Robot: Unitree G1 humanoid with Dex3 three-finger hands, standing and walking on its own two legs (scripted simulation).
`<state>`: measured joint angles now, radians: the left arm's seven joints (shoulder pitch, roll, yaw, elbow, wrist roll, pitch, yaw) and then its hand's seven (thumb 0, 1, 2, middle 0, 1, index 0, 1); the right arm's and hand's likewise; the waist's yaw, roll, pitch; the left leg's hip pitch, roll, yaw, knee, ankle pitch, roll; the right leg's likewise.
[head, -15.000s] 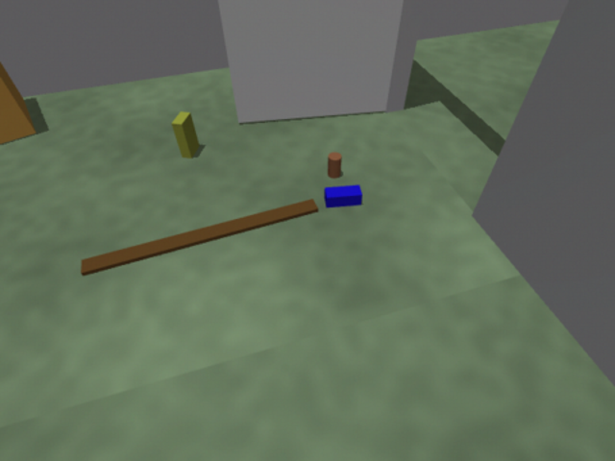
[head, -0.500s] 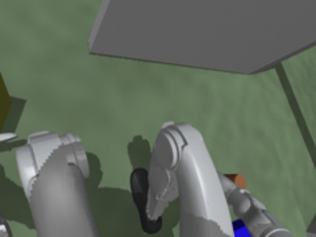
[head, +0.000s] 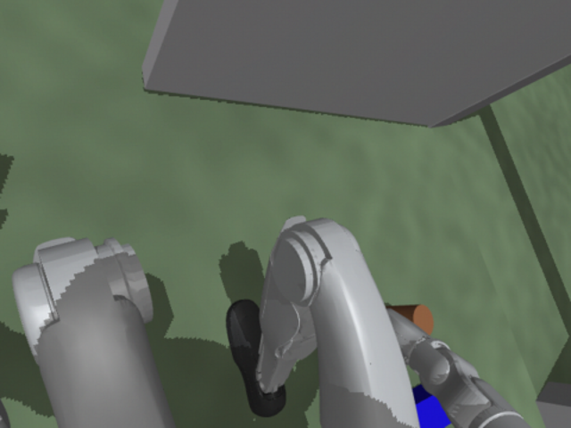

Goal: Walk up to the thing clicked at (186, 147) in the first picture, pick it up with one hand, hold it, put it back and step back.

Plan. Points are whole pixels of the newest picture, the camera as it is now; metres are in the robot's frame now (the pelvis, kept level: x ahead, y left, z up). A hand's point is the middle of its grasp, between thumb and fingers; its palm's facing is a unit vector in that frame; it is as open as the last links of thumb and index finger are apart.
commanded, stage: close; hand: left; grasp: from the side
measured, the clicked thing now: out of the picture +0.42 +0.35 -0.17
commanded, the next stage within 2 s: settle in 0.60 s
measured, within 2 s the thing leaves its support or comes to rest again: leaves its support in 0.90 s
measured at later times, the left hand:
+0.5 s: hand out of the picture +0.37 +0.34 -0.16, palm faces +0.53 -0.85 +0.03, open 9.4 cm
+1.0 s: hand out of the picture +0.37 +0.35 -0.14, palm faces +0.51 -0.86 +0.03, open 9.8 cm
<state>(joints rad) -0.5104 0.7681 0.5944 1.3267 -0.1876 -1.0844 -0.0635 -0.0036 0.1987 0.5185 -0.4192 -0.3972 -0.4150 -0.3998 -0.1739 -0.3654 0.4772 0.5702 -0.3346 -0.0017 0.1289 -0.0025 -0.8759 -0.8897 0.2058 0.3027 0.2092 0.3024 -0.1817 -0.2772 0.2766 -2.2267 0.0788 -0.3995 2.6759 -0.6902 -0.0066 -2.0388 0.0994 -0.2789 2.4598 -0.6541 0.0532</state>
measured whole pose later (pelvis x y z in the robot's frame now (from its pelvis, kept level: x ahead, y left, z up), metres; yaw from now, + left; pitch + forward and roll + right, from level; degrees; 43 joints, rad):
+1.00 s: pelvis +0.00 +0.00 +0.00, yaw +0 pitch +12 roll -16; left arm -0.46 0.71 0.59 1.15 -0.19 -1.02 -0.08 0.01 -0.32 1.01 -0.74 -1.04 -0.73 -1.05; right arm -0.16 -0.35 0.42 0.57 -0.32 0.00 0.13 0.00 -0.89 -0.89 0.21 0.30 0.21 0.30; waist -0.15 -0.26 0.25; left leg -2.23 0.08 -0.39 2.66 -0.69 -0.01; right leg -2.05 0.09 -0.27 2.46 -0.66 0.05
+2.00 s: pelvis +0.02 -0.02 +0.07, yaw +9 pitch +29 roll -7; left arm -0.45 0.43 0.51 0.75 -0.23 -0.62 -0.23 0.00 -0.50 1.13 -0.80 -1.16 -0.79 -1.16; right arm 0.01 -0.29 0.06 0.69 -0.08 0.02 0.05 0.00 -0.89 -0.89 0.20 0.30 0.21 0.30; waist -0.04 -0.04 -0.07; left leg -2.22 0.08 -0.16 2.37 -0.66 -0.02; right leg -2.12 0.02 -0.12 2.32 -0.72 -0.01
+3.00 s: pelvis +0.02 -0.02 +0.13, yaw +12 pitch +31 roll -5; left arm -0.44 0.35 0.47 0.67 -0.22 -0.54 -0.22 0.00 -0.53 1.13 -0.83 -1.20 -0.84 -1.16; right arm 0.08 -0.27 0.01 0.67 -0.03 0.00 0.02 0.00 -0.91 -0.89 0.20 0.30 0.21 0.30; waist -0.04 -0.01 -0.16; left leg -2.07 0.08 -0.09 2.16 -0.64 -0.01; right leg -1.98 0.00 -0.08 2.14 -0.71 -0.01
